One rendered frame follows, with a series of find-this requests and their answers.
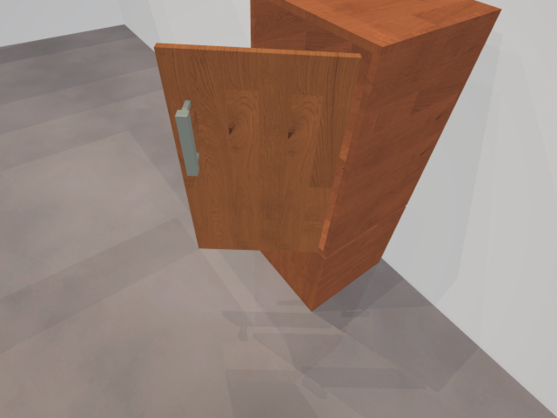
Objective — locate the handle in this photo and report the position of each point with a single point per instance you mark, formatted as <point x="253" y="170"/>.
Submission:
<point x="185" y="132"/>

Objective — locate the cupboard door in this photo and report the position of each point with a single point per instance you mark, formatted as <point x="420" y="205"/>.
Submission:
<point x="268" y="125"/>

